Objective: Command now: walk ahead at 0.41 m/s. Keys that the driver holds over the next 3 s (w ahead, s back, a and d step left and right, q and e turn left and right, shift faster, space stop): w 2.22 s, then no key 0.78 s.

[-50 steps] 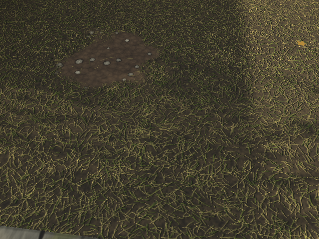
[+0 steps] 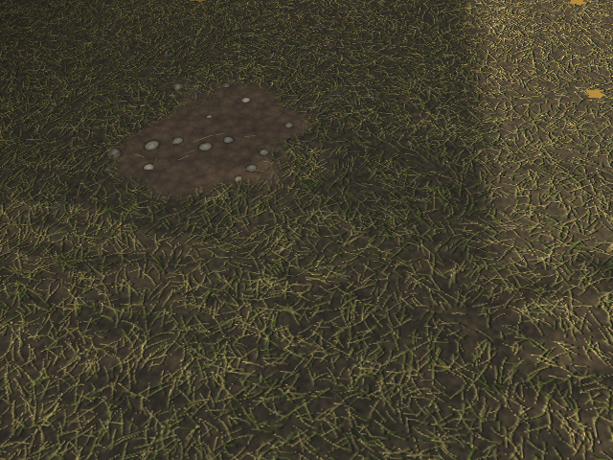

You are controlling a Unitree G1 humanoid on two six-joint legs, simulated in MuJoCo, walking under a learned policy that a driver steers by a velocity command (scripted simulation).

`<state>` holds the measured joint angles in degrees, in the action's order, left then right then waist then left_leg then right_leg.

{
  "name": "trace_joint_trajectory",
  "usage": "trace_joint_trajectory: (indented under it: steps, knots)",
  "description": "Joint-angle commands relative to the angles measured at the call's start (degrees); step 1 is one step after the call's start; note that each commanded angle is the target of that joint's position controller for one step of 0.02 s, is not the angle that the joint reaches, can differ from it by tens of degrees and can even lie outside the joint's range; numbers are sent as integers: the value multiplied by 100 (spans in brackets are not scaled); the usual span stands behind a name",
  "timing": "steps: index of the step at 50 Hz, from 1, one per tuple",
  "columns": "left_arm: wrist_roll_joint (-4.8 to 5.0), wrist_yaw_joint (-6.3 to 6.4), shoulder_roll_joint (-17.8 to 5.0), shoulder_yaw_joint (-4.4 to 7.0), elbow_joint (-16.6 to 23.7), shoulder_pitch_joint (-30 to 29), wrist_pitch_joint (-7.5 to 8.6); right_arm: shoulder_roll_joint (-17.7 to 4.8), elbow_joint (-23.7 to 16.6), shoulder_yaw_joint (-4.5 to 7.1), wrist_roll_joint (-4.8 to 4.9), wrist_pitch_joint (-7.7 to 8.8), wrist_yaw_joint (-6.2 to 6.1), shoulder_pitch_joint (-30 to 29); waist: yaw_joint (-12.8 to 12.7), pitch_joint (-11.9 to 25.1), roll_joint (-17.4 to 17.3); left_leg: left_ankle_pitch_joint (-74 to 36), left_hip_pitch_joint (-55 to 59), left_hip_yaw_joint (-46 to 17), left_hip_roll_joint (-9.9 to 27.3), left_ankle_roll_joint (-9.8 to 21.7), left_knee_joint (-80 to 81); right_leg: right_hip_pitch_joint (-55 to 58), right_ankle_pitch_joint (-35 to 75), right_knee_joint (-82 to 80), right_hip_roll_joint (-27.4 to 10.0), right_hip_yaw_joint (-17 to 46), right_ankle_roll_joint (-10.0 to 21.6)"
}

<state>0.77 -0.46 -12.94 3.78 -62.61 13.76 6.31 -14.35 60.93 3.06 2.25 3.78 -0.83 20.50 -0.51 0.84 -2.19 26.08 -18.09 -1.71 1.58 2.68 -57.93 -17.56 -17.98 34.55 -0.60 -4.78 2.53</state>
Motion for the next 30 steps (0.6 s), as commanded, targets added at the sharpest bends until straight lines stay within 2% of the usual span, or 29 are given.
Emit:
trace_joint_trajectory:
  steps: [1,2,3,5,7,10,13,16,18,19,20,21,22,23,24,25,26,27,28,29,30]
  knots:
    - [-46,-97,-613,-37,37,644,114,-368,-682,50,52,299,52,-666,-165,-511,677,-911,-3219,-273,429,334,-1639,1787,-1022,-2493,-1874,3124,932]
    - [-65,-119,-557,-75,130,408,105,-440,-664,105,-33,289,34,-672,-42,-574,624,-1302,-2951,-240,582,323,-1211,1474,-315,-2563,-1643,2529,788]
    - [-87,-110,-420,-122,132,418,75,-470,-631,142,-62,242,49,-633,27,-562,703,-1519,-2614,-179,666,285,-913,1277,253,-2616,-1397,2000,657]
    - [-113,-42,-428,-140,46,806,46,-344,-623,146,-83,153,80,-712,0,-535,704,-1801,-2480,24,649,143,-535,1282,1326,-2664,-1194,1445,665]
    - [-122,42,-567,-124,24,1037,26,-242,-790,133,-118,109,88,-1138,-53,-586,559,-2093,-2724,100,632,-3,-7,1412,2050,-2707,-1196,1219,747]
    - [-113,130,-625,-117,115,1113,-25,-106,-1089,67,-110,121,131,-1939,-189,-677,537,-2718,-2581,245,497,-109,1250,1346,2238,-2840,-1078,876,717]
    - [-63,165,-667,-83,99,1388,-46,-78,-1272,11,-73,142,216,-2550,-345,-818,580,-3075,-2321,422,318,-86,2078,1502,2115,-2968,-1101,690,715]
    - [-13,175,-662,-40,36,1591,-106,-103,-1455,-23,-49,191,328,-2950,-360,-956,595,-2952,-2346,406,247,79,2551,2053,2433,-2781,-1314,608,716]
    - [-12,185,-756,16,66,1501,-152,-223,-1515,7,-43,233,393,-2912,-190,-816,677,-2625,-2046,455,127,247,2755,2423,3317,-2414,-1435,531,644]
    - [-22,191,-845,49,106,1406,-174,-363,-1481,68,-48,246,399,-2668,-7,-575,806,-2422,-1589,544,-31,337,2758,2561,4313,-2073,-1464,504,585]
    - [-35,195,-934,84,139,1319,-210,-560,-1373,163,-53,247,382,-2187,270,-197,975,-2220,-895,672,-242,446,2699,2645,5398,-1484,-1441,449,520]
    - [-56,189,-909,71,186,1188,-258,-812,-1078,306,-43,233,348,-1192,773,365,1001,-2274,381,783,-426,609,2776,2371,5929,-351,-1214,262,376]
    - [-104,166,-786,2,323,1104,-257,-1135,-812,423,-99,204,289,-109,1178,1096,752,-2214,2310,-78,325,916,2525,1019,4655,1278,-985,193,212]
    - [-69,65,64,-224,404,1863,-130,-1602,-642,518,-227,179,269,571,746,2169,-800,-765,4410,-3148,1924,1934,3135,-1282,803,3725,193,329,-172]
    - [59,12,-184,-176,328,1594,75,-1169,-616,365,-217,163,266,490,852,2372,-870,-472,4401,-4386,2077,1892,4091,-1940,-1300,4592,365,1294,-47]
    - [218,-2,-588,-55,578,967,171,-896,-680,281,-151,192,264,-125,719,1344,-745,-616,3600,-3408,1873,1535,4172,-2504,-1069,4842,-7,1205,55]
    - [226,45,-691,-39,707,547,207,-653,-826,198,-145,226,271,-707,527,751,-164,-1211,2524,-2514,1674,1319,4293,-2372,-506,4578,-352,1033,105]
    - [148,111,-694,23,729,376,177,-465,-854,140,-207,266,303,-1069,294,372,158,-1728,1589,-1890,1460,1179,4453,-2074,-116,4178,-585,926,106]
    - [89,151,-605,62,710,519,82,-294,-836,84,-269,301,331,-1230,48,219,52,-1955,971,-1424,1237,1071,4623,-1657,108,3882,-776,957,125]
    - [74,168,-448,57,685,692,-16,-232,-777,64,-283,306,350,-1229,-74,173,-102,-1952,642,-1193,1126,1071,4777,-1407,184,3695,-839,953,128]
    - [68,182,-328,46,687,759,-88,-288,-716,72,-266,309,335,-1135,-126,75,-167,-2021,415,-1004,1077,1119,4919,-1341,187,3503,-881,904,104]
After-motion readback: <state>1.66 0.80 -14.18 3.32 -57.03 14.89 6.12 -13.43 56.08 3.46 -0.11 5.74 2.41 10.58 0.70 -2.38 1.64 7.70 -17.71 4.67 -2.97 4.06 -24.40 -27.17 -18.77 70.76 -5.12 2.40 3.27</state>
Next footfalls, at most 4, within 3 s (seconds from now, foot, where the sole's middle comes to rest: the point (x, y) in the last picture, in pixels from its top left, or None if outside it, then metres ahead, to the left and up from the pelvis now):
0.44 left None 0.43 0.12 -0.77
0.98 right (391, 368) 0.73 -0.12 -0.77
1.54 left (294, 264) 1.06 0.12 -0.77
2.08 right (374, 183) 1.37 -0.13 -0.77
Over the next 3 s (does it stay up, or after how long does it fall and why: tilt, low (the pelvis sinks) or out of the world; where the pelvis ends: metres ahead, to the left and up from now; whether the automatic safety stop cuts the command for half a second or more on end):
stays up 1.47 -0.02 0.01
